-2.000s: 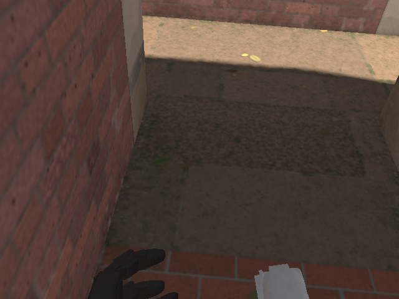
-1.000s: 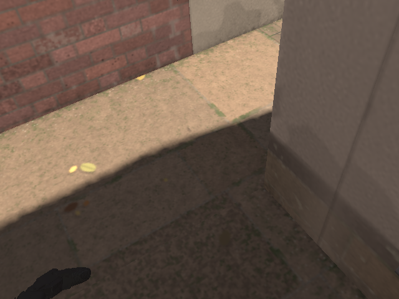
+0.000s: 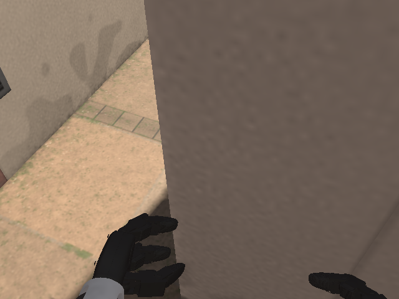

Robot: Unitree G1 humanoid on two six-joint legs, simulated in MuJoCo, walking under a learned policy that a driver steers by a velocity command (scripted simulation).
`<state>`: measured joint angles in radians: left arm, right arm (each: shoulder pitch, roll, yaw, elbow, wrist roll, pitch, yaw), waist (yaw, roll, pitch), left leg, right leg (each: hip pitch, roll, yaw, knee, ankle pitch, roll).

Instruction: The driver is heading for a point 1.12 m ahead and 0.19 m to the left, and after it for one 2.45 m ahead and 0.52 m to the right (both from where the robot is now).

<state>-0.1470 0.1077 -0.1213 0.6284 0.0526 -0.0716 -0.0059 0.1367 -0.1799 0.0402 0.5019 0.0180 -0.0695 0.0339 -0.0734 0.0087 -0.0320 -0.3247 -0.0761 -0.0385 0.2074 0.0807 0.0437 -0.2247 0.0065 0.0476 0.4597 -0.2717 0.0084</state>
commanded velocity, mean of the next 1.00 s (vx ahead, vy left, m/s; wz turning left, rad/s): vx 1.00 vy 0.00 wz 0.08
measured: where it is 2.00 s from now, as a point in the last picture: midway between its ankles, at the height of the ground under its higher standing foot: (62, 289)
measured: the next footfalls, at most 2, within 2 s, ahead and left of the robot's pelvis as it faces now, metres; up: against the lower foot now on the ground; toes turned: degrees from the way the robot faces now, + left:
left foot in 0.56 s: +0.01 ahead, +0.30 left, +0.00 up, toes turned +26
right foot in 0.98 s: +0.38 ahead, +0.24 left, +0.00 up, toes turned +2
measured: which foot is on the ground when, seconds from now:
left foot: down 0.00-0.12, up 0.14-0.54, down 0.56-0.96, up 0.98-1.00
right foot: down 0.00-0.56, up 0.58-0.96, down 0.98-1.00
